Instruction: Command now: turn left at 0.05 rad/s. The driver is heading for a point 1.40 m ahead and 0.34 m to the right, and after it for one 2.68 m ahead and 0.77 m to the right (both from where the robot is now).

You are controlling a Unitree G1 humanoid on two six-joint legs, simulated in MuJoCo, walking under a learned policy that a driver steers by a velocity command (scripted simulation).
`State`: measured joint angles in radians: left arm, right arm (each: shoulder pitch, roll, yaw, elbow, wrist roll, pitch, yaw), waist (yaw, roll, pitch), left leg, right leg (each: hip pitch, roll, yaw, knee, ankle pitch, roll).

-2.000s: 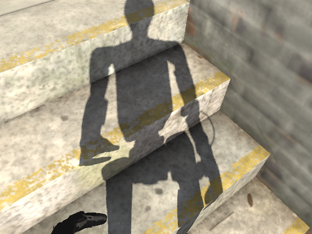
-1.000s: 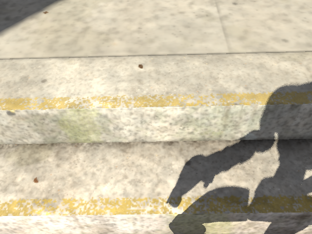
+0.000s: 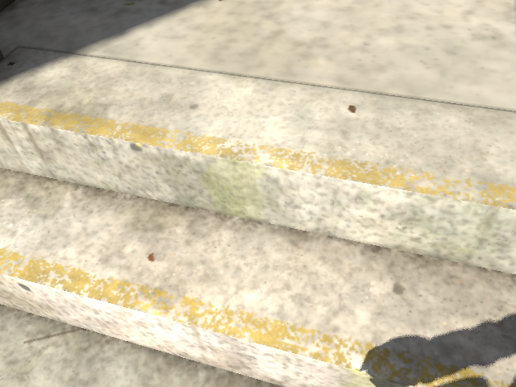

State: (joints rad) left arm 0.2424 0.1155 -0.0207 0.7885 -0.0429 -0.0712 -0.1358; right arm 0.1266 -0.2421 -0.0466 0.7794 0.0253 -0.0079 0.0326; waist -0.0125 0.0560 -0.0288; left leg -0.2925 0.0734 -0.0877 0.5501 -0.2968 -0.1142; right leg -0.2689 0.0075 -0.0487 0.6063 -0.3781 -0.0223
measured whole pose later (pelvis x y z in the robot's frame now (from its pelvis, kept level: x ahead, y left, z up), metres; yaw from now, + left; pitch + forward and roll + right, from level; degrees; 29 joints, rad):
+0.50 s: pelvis -0.04 +0.04 +0.01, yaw +0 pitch -1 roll -1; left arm 0.26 0.17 0.03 0.79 0.01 -0.01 0.04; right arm 0.27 -0.16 -0.02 0.91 -0.01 -0.02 -0.03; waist 0.00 0.02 0.02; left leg -0.25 0.05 -0.04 0.46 -0.20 -0.05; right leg -0.19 -0.03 -0.05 0.44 -0.23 0.02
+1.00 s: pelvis +0.00 +0.07 +0.02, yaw +2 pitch +4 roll +0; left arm 0.50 0.17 0.04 0.99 0.02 -0.05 0.06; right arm 0.17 -0.18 -0.04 0.78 -0.02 -0.04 0.03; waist 0.06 0.01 -0.11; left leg -0.59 0.03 0.07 1.08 -0.35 0.05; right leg -0.18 -0.01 0.02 0.39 -0.30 -0.09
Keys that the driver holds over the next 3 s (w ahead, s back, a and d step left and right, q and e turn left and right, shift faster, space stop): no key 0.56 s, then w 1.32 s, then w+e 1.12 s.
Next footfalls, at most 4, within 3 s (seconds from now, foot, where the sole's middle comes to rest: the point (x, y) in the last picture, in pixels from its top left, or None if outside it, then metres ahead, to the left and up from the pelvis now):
1.10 left None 0.09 0.18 -0.76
1.44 right None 0.30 0.06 -0.58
1.94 left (183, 265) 0.65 0.21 -0.39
2.44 right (294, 118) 0.89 -0.04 -0.21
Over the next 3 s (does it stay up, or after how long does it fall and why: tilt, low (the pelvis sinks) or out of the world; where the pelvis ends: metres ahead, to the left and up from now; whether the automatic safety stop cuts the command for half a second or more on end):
stays up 1.06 0.04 0.54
